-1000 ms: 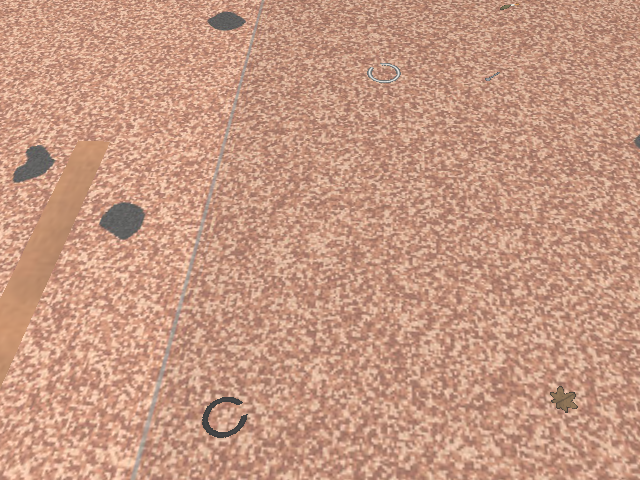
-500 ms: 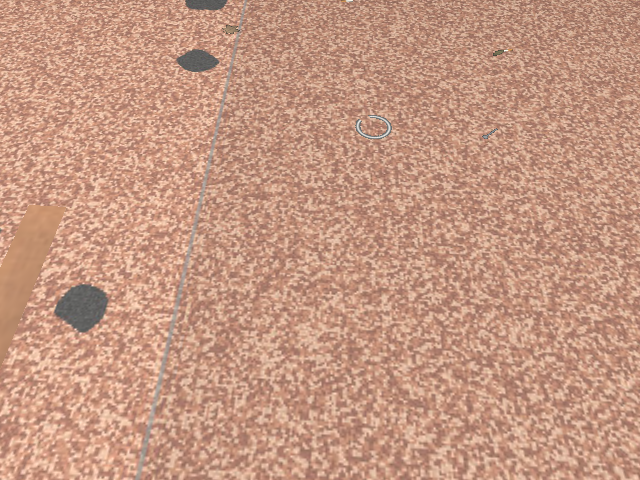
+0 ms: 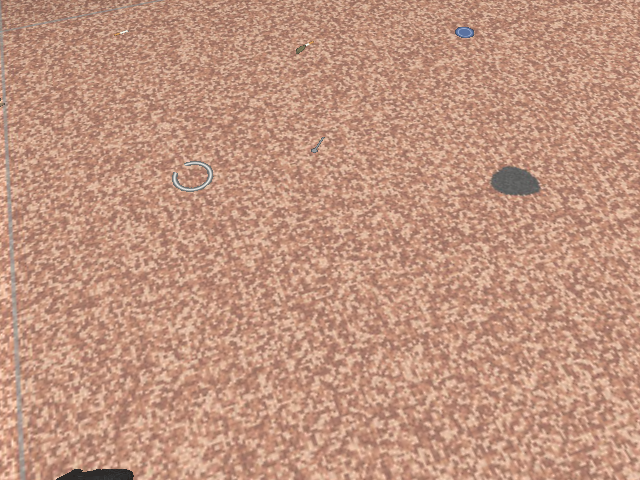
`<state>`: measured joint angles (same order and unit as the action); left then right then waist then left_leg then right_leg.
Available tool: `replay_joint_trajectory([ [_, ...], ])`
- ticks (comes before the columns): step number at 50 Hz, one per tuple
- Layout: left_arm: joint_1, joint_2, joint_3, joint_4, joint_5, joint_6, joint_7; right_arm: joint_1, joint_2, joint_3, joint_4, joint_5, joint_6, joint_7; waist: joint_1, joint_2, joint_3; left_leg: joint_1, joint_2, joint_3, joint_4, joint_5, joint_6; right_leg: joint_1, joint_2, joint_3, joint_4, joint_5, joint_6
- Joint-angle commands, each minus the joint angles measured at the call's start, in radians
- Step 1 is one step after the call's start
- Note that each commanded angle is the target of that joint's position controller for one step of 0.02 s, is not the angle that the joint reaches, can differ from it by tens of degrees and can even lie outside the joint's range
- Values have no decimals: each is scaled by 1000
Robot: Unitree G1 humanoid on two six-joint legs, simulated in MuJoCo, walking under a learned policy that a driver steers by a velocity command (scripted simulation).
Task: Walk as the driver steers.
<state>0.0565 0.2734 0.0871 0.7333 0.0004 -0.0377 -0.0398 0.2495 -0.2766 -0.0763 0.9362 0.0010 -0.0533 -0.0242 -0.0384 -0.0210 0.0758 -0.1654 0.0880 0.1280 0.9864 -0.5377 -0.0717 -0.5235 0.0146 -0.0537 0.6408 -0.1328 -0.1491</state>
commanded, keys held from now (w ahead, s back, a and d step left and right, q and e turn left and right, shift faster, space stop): e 0.28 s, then q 0.72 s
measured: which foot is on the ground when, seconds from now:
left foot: up 0.00-0.40, down 0.42-0.72, up 0.74-1.00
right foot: down 0.00-1.00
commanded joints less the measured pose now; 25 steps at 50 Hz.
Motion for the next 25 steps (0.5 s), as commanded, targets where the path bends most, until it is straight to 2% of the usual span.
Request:
replay_joint_trajectory([
  [1, 219, 214, 54, -44, 7, -6, 10, -30, -124, -11, -137, 35, -54, 12, 107, -66, -409, -537, -58, -206, 468, -50, 16, 761, -349, 536, -216, 687, -268],
  [2, 154, 173, 46, -48, -14, -9, 13, -40, -119, -13, -116, 21, -49, 0, 72, 22, -279, -537, -12, -199, 373, 30, 19, 597, -278, 419, -235, 594, -198],
  [3, 107, 139, 38, -59, -17, -6, 21, -47, -133, -22, -111, 3, -35, -12, 46, 16, -229, -495, 14, -202, 298, 81, 18, 471, -242, 370, -260, 524, -166],
  [4, 77, 127, 31, -72, -7, 0, 26, -41, -142, -28, -111, 0, -15, -15, 20, 3, -203, -427, 19, -201, 264, 101, 19, 362, -215, 338, -282, 516, -154],
  [5, 72, 140, 34, -77, 5, 1, 27, -28, -132, -29, -118, -6, -2, -17, 5, -3, -202, -390, 4, -192, 229, 120, 13, 301, -207, 330, -293, 536, -156],
  [6, 78, 156, 38, -78, 10, 0, 30, -22, -112, -25, -124, -10, 6, -19, -3, -10, -211, -371, -6, -187, 186, 137, 6, 274, -200, 318, -295, 571, -159],
  [8, 93, 177, 44, -80, 5, 2, 40, -41, -97, -20, -141, -16, 14, -25, -2, -27, -227, -380, -26, -192, 89, 179, -6, 271, -188, 313, -289, 582, -152],
  [11, 95, 182, 44, -89, -10, 22, 60, -101, -97, -15, -164, -15, 25, -26, 17, -56, -240, -395, -44, -211, -40, 271, -19, 282, -167, 339, -282, 401, -116],
  [14, 93, 181, 42, -98, -10, 42, 73, -168, -101, -13, -190, -7, 31, -20, 40, -87, -209, -380, -69, -227, -157, 316, -22, 265, -145, 390, -287, 164, -85],
  [17, 97, 139, 21, -92, 7, 47, 74, -155, -99, -7, -183, -5, 25, -7, 52, -116, -206, -314, -56, -208, -243, 317, -16, 275, -160, 378, -248, 175, -76],
  [19, 102, 93, -3, -80, 16, 44, 67, -140, -88, -2, -181, -7, 14, 6, 45, -117, -214, -214, -51, -189, -328, 313, 9, 271, -169, 371, -198, 252, -66],
  [20, 92, 61, -20, -73, 14, 40, 64, -115, -67, 5, -172, -10, 6, 15, 19, -104, -213, -124, -51, -175, -458, 405, 33, 253, -153, 349, -171, 237, -39],
  [21, 140, 33, -32, -50, 20, 32, 60, -113, -64, 10, -170, -23, -1, 22, 22, -76, -200, -40, -32, -202, -584, 575, 60, 238, -115, 326, -158, 165, 10],
  [22, 198, 24, -37, -39, 42, 23, 59, -129, -131, 2, -184, -36, -3, 20, 74, 30, -202, 15, 81, -339, -590, 831, 106, 224, -39, 259, -75, 16, 67],
  [23, 296, 43, -27, -23, 43, 15, 58, -188, -146, 7, -193, -47, 1, 17, 164, 182, -199, -7, 155, -406, -554, 927, 215, 225, 25, 193, -58, -232, 113],
  [24, 251, 80, -24, -26, 46, 16, 60, -215, -103, 13, -196, -30, 8, 20, 141, 216, -192, -85, 148, -435, -581, 750, 250, 287, 1, 171, -99, -196, 143],
  [25, 186, 121, -11, -31, 35, 21, 64, -210, -115, 6, -201, -16, 11, 26, 101, 187, -162, -107, 87, -403, -582, 622, 214, 296, 12, 156, -101, -156, 143],
])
